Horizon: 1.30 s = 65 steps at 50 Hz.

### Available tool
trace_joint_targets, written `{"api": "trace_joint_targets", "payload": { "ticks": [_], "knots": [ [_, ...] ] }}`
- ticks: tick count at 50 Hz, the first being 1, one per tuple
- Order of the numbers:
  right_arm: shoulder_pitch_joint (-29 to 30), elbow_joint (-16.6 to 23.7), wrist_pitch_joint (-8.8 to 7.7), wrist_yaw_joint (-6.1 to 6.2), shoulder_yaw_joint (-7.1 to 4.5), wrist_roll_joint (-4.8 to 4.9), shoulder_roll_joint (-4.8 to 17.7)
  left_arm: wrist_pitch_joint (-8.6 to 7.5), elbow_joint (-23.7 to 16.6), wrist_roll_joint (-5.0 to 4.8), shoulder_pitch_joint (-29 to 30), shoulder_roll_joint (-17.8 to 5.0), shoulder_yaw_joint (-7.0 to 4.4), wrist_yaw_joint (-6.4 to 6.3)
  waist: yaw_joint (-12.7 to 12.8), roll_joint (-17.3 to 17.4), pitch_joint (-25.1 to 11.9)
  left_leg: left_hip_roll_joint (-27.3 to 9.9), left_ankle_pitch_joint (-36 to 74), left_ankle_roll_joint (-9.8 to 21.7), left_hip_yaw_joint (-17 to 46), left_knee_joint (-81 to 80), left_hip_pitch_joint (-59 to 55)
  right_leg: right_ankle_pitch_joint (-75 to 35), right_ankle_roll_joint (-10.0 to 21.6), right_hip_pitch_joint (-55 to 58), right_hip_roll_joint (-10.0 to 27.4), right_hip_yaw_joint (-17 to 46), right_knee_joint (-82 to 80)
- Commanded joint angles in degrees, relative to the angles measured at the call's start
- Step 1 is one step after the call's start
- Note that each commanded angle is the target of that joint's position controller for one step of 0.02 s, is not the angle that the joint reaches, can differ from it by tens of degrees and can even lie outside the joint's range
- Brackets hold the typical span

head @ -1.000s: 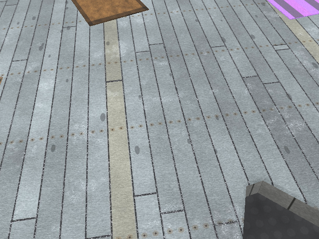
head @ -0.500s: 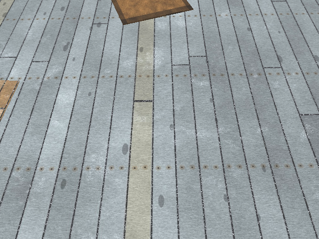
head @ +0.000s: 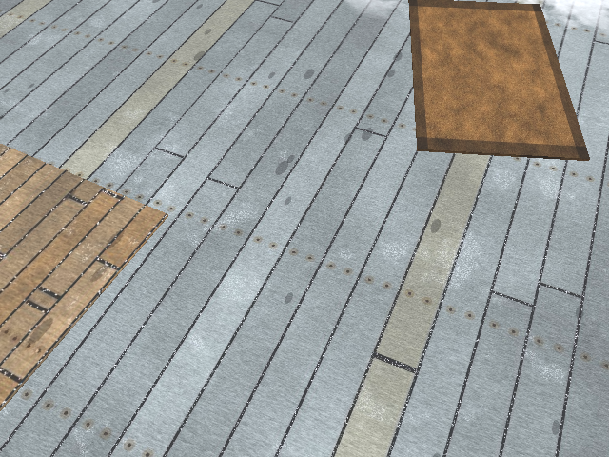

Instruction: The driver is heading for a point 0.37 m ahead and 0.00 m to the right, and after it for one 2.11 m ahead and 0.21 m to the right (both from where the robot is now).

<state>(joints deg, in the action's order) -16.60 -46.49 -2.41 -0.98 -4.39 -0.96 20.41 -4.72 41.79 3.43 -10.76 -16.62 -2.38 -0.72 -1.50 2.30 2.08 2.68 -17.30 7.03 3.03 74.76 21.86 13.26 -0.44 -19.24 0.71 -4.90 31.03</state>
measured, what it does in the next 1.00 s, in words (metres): walks ahead: left foot, then right foot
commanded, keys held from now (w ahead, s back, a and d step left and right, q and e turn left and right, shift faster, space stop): w+q+shift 0.04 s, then w+shift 0.10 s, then shift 0.18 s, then e+shift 0.64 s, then shift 0.04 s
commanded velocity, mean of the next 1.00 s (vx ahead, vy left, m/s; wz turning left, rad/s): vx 0.37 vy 0.00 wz -0.19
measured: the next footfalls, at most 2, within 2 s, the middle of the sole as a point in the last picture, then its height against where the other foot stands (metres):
left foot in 0.30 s outside the picture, level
right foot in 0.76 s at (343, 368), level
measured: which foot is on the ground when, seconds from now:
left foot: up 0.00-0.28, down 0.30-0.74, up 0.76-1.00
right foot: down 0.00-0.30, up 0.32-0.74, down 0.76-1.00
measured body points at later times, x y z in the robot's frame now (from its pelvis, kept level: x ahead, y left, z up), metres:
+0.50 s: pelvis +0.40 +0.04 +0.01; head +0.44 +0.05 +0.46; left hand +0.44 +0.32 -0.11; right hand +0.57 -0.19 -0.10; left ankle +0.42 +0.10 -0.73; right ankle +0.43 -0.15 -0.63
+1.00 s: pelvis +0.56 +0.01 +0.01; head +0.61 -0.02 +0.45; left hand +0.75 +0.27 -0.08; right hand +0.71 -0.29 -0.09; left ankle +0.62 +0.18 -0.67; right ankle +0.62 -0.07 -0.73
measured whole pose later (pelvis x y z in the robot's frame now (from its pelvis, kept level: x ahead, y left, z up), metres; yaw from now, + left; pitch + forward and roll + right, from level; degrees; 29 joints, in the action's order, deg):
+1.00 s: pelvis +0.56 +0.01 +0.01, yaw -15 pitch +3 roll +2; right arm 1.3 -41.9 0.0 1.2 -3.3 0.1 15.4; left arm 1.5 33.8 -0.5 -14.3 -17.9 -5.6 -2.1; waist 1.9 -0.3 3.5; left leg 2.7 -21.7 -2.9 8.7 54.6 31.4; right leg 5.2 4.4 -23.7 -6.6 6.8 26.6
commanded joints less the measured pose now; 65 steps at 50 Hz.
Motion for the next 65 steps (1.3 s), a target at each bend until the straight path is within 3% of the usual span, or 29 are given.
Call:
{"api": "trace_joint_targets", "payload": {
  "ticks": [1, 3, 7, 10, 13, 14, 15, 16, 17, 18, 19, 20, 22, 25, 28, 33, 37, 38, 39, 40, 41, 43, 45, 50, 60, 62, 63, 64, 65],
  "knots": [
    [5.5, 8.33, 1.37, -2.16, 1.28, -1.02, -1.97, -1.5, 2.53, -1.03, -10.12, -1.74, -0.74, 0.49, 2.84, -6.31, -1.83, -8.21, 1.78, -0.54, 2.2, 2.4, 20.98, 4.52, 6.2, 16.12, 16.78, 19.18, -19.19],
    [9.61, 11.65, 2.09, -3.05, 2.22, -1.23, -3.17, -2.57, 4.05, -2.02, -10.56, -1.53, -0.56, 1.36, 1.62, -5.45, 0.47, -9.42, 4.38, -0.65, 1.63, -0.56, 23.45, -5.54, 5.44, 13.74, 16.31, 11.72, -21.11],
    [15.68, 14.78, 1.39, -4.15, 3.26, -1.13, -1.8, -3.74, 5.22, -1.61, -8.36, -4.02, -0.7, 1.65, -0.67, -4.63, 5.36, -6.57, 16.59, -0.47, -2.11, -19.81, 17.49, -17.93, 4.58, 7.22, 10.94, -2.69, -27.86],
    [18.34, 14.42, -0.26, -4.47, 4.48, -1.78, -3.98, -3.75, 7.41, -2.22, -12.96, -7.25, -0.63, 1.46, 0.32, -3.2, 7.46, -1.25, 21.57, 0.46, -9.81, -34.69, 6.14, -48.72, 4.86, 9.28, 11.15, -6.67, -25.66],
    [2.23, 7.49, -1.58, -3.04, 2.84, -3.34, 0.35, -1.84, 8.3, -3.04, -14.53, -12.06, -1.44, -0.12, -6.52, -8.34, -4.74, 5.01, 19.46, 2.76, -9.3, -41.52, -13.86, -65.26, 3.92, 16.16, 11.29, -7.3, -1.28],
    [-1.03, 9.46, -1.56, -1.83, -0.43, 2.09, 5.79, -1.61, 6.37, -5.99, -10.49, -17.66, -2.89, -1.09, -12.4, -10.32, -9.72, 0.48, 29.47, 4.05, -3.18, -46.51, -23.99, -65.65, 1.79, 13.16, 10.68, -5.3, 10.35],
    [-5.4, 6.99, -0.97, -0.42, -1.04, 2.13, 10.65, -2.04, 3.72, -3.73, -9.98, -11.29, -1.29, -1.51, -10.58, 3.03, -16.37, -9.48, 56.09, 5.22, 8.22, -42.89, -41.39, -15.94, -1.35, -0.97, 1.94, -6.84, 34.72],
    [-2.52, 8.08, -1.37, 0.08, 0.11, -1.65, 12.19, -2.9, 3.93, -3.6, -24.31, -4.13, 1.21, 0.06, -1.36, 10.96, -32.77, -28.18, 81.14, 17.95, 35.19, -39.74, -60.09, 24.11, -2.99, -17.59, -2.49, 7.6, 57.1],
    [-3.37, 8.81, -0.68, 0.02, -0.17, -2.35, 8.1, -2.84, 6.29, -5.78, -22.64, -8.93, 0.01, 0.3, -5.72, -0.26, -37.85, -29.0, 82.53, 19.91, 28.37, -40.43, -56.25, 24.22, -2.42, -14.91, -1.59, 20.05, 61.04],
    [0.02, 7.74, -0.88, -0.47, -0.23, -0.76, 7.24, -2.14, 4.52, -7.08, -18.9, -8.58, -0.33, 0.44, -3.15, -2.01, -27.61, -26.13, 68.39, 18.47, 20.6, -44.92, -46.6, 21.21, -2.46, -19.54, 0.64, 16.21, 55.38],
    [4.33, 7.43, -1.85, -0.66, 0.57, 1.3, 3.69, -1.53, 4.37, -6.37, -14.37, -8.06, -0.57, -0.36, -0.63, -7.94, -18.92, -21.75, 53.86, 13.84, 15.08, -49.19, -34.47, 17.43, -2.51, -19.46, 4.8, 12.84, 47.24],
    [9.17, 7.34, -2.31, -0.42, 1.41, 1.63, 0.86, -0.21, 4.73, -6.56, -10.67, -7.44, -1.06, -1.36, 1.39, -8.73, -10.82, -17.87, 45.86, 10.14, 10.27, -54.72, -23.97, 12.77, -2.31, -17.4, 5.51, 10.17, 42.83],
    [10.54, 6.55, -3.33, -0.69, 1.41, 0.21, -0.5, 1.92, 6.74, -5.51, -18.46, -3.35, -0.77, -1.18, 5.15, -0.59, -8.71, -18.56, 56.82, 9.91, 2.19, -57.08, -12.99, 8.9, -4.51, -8.49, 6.55, 10.39, 41.52],
    [13.33, 5.72, -3.08, 0.78, 1.08, -0.65, -0.33, 2.36, 4.17, -5.48, -13.4, -2.61, -1.75, -1.51, 5.72, 1.58, -4.58, -14.77, 50.4, 7.12, -7.05, -60.47, -5.36, 1.31, -5.17, -10.32, 5.49, 6.94, 34.99],
    [14.59, 5.58, -1.67, 2.67, 1.02, -0.39, -0.1, 2.45, 1.61, -4.36, -9.04, -1.17, -1.46, -0.65, 4.15, 2.5, -5.36, -12.87, 42.22, 5.38, -13.37, -59.57, -7.12, -11.84, -4.37, -8.94, 5.57, 4.16, 21.16],
    [13.24, 4.16, 0.81, 3.57, -0.01, 1.16, 2.42, 3.43, -3.17, -4.15, -3.92, -3.33, -2.34, 2.38, 1.98, 2.53, -4.79, -18.23, 37.87, 4.2, -13.29, -54.63, -16.9, -11.51, -0.44, -11.96, 5.31, 2.46, 11.19],
    [15.48, 4.94, 2.34, 4.18, -0.78, 3.06, 2.74, 3.57, -3.39, -4.01, -12.34, -6.55, -4.42, 3.16, 6.86, 0.68, -6.26, -16.89, 45.54, -1.09, -15.65, -36.27, -16.37, -7.3, 5.5, -1.33, -0.67, -1.82, 2.31],
    [13.51, 5.33, 2.38, 3.93, -0.85, 2.42, 2.66, 3.13, -2.91, -3.63, -17.08, -11.16, -6.17, 2.15, 8.71, -7.63, -7.33, -11.81, 32.96, -5.31, -15.88, -22.35, -8.43, -31.42, 9.19, 8.58, 1.08, 6.08, -2.87],
    [10.53, 7.38, 2.28, 2.93, 0.29, -0.89, -1.87, 3.01, -4.21, -3.1, -14.73, -16.45, -7.01, 1.2, 2.5, -23.2, -9.02, 0.28, -16.91, -9.82, -14.06, -4.64, 9.61, -58.17, 17.36, 19.77, 11.78, 27.28, -1.64],
    [9.17, 7.66, 1.79, 1.93, 0.5, -0.23, -0.11, 2.33, -7.23, -1.14, -13.45, -15.2, -6.33, 1.59, 3.26, -20.4, -21.3, 5.0, -22.22, -10.24, 1.29, 7.03, 16.28, -41.68, 25.29, 26.96, 18.28, 45.96, -8.25],
    [11.26, 7.67, 1.28, 1.34, -0.08, 1.42, 2.4, 2.02, -9.3, -1.83, -9.27, -13.92, -6.24, 1.91, 3.86, -11.99, -20.73, 2.28, -18.16, -8.56, 5.78, 7.72, 18.04, -29.39, 23.23, 25.94, 17.79, 43.42, -10.52],
    [16.58, 7.77, 1.61, 1.97, -0.28, 0.34, 1.52, 3.21, -10.4, -5.06, -3.54, -9.12, -4.97, 0.82, 2.03, 0.29, -10.63, -1.19, -9.29, -7.44, 5.25, -0.85, 18.84, -11.41, 15.91, 14.45, 12.45, 34.49, -13.23],
    [16.74, 8.38, 2.15, 2.16, -0.53, 0.55, 1.63, 4.26, -12.1, -4.56, -1.59, -8.35, -4.9, -0.58, 0.49, -5.0, -8.43, -1.31, -7.1, -8.16, 5.45, -9.86, 13.54, -12.6, 14.64, 7.57, 8.9, 31.33, -13.36],
    [14.52, 5.72, 2.18, 2.5, -0.06, 1.26, -1.06, 6.09, -13.33, -3.91, -2.19, -10.08, -5.83, -2.53, 1.54, -6.85, -12.15, 0.56, -1.71, -11.23, 4.4, -24.03, 9.31, -13.6, 12.07, 8.74, 6.54, 28.66, -10.78],
    [10.91, 5.37, 0.41, 1.32, -0.65, 1.01, 0.82, 7.31, -14.64, -3.09, 1.65, -7.77, -3.42, -0.94, 2.85, -11.82, -8.88, -1.83, 0.94, -8.76, 0.77, -40.27, -1.69, -9.93, 11.18, 5.01, 5.94, 32.49, -6.54],
    [8.44, 5.12, -0.09, 0.81, -0.98, -0.09, 1.96, 7.12, -13.96, -3.39, 0.23, -6.11, -2.77, -0.71, 1.93, -8.17, -7.81, -5.59, 11.19, -6.09, 3.51, -51.74, -9.78, -3.89, 7.21, 1.6, 2.19, 29.9, -2.61],
    [8.76, 6.21, 0.07, 1.04, -1.52, -1.15, 5.6, 6.74, -13.67, -2.43, -3.13, -3.87, -2.09, -0.6, 4.59, 3.98, -8.1, -16.04, 19.83, -1.93, 14.51, -55.33, -13.05, 11.39, 3.46, -2.56, -4.84, 22.32, 8.0],
    [8.97, 5.48, 0.29, 1.21, -1.63, -1.91, 6.49, 6.05, -15.53, -2.88, -0.91, -6.39, -2.94, -0.54, 4.54, 14.71, -4.98, -23.51, 22.9, 7.6, 24.94, -58.06, -7.82, 21.11, 0.36, -7.11, -8.78, 15.32, 14.9],
    [9.92, 6.73, 0.2, 1.45, -1.45, -1.52, 4.74, 5.69, -14.7, -3.05, 1.18, -10.22, -4.17, -0.85, 2.22, 10.03, -4.52, -23.75, 19.51, 9.66, 25.41, -58.36, -6.74, 21.45, -1.46, -8.38, -6.25, 16.12, 24.62]
  ]
}}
